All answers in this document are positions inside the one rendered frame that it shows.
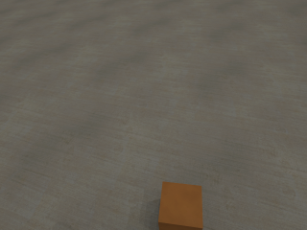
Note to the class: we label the carton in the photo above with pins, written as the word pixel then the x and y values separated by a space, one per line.
pixel 180 207

